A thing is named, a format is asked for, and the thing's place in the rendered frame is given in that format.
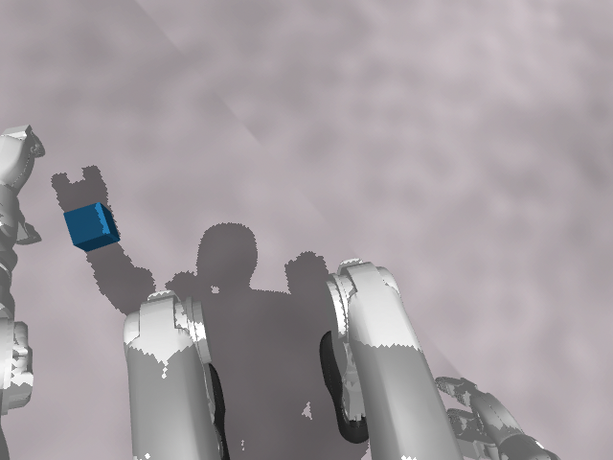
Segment right robot foot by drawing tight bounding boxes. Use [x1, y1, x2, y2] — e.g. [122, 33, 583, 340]
[320, 331, 369, 444]

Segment left robot foot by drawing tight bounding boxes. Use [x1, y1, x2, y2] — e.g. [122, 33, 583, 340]
[209, 363, 230, 460]

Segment left robot hand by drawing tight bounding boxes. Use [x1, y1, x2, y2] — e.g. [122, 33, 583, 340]
[0, 125, 45, 245]

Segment cube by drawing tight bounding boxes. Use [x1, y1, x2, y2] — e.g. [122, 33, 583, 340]
[63, 202, 120, 252]

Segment left robot arm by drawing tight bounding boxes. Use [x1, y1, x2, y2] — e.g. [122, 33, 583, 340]
[0, 184, 34, 460]

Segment right robot arm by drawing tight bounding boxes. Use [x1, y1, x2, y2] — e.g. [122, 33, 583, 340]
[498, 434, 561, 460]

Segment right robot hand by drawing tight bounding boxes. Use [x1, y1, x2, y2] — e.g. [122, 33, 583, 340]
[435, 377, 525, 460]

